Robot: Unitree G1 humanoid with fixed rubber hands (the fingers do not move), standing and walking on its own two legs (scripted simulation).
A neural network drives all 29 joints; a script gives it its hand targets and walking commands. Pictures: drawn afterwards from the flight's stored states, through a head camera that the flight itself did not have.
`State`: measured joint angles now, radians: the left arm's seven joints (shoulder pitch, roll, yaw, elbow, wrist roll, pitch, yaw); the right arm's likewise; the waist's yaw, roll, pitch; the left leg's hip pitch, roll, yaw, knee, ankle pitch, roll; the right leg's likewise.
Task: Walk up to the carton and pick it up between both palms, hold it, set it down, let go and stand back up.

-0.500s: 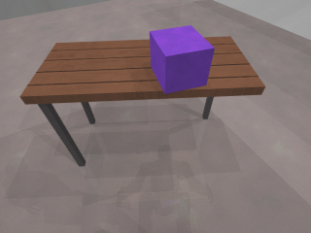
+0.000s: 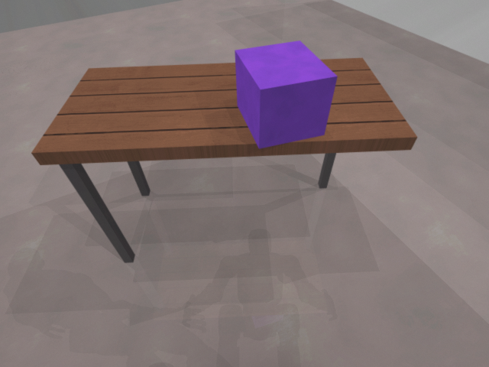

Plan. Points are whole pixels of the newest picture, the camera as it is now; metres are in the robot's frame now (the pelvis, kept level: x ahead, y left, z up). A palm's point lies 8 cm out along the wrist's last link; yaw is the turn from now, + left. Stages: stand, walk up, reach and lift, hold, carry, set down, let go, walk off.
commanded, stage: walk up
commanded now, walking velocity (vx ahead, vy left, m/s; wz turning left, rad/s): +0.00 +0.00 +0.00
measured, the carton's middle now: (280, 93) +0.81 -0.09 +0.03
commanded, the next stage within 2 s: none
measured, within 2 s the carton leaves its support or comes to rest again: neither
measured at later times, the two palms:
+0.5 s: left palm out of the picture +0.12 +0.23 -0.11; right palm out of the picture +0.09 -0.42 -0.12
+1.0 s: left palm (160, 314) +0.25 +0.19 -0.13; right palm out of the picture +0.23 -0.45 -0.11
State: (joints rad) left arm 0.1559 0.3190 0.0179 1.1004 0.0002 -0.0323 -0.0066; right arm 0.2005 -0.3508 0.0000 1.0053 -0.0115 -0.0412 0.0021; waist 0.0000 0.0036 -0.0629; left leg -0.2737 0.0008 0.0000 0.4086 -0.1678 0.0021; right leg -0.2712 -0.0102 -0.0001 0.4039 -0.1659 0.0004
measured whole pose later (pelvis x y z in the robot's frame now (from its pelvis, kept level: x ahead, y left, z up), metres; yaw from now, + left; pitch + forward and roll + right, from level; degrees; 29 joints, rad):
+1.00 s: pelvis +0.20 -0.12 -0.01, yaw -4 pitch -1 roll +0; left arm 0.35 0.40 0.06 0.91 0.00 -0.03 -0.04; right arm 0.23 -0.44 0.00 1.00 -0.01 -0.07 0.02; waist 0.00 -0.02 0.05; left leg -0.35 0.04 0.00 0.51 -0.12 0.01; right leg -0.09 0.05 -0.01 0.56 -0.41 -0.07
